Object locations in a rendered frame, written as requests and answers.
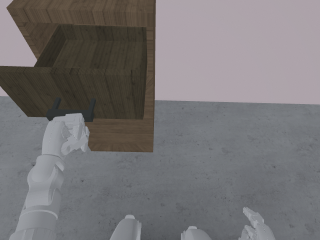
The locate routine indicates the cabinet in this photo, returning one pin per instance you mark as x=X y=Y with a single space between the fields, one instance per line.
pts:
x=37 y=20

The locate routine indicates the right robot hand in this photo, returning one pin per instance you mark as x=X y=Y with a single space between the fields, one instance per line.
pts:
x=261 y=232

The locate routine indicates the left robot forearm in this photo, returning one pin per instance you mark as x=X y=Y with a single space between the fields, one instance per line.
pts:
x=40 y=211

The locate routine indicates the handle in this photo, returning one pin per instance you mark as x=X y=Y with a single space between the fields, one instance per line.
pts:
x=88 y=115

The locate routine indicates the left robot thigh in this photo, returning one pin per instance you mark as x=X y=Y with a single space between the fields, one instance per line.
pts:
x=127 y=229

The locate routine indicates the left robot shin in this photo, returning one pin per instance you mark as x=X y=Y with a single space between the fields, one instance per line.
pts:
x=129 y=217

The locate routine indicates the left robot hand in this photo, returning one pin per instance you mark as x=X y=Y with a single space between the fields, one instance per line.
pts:
x=63 y=134

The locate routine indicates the drawer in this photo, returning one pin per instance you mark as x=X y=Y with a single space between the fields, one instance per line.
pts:
x=81 y=62

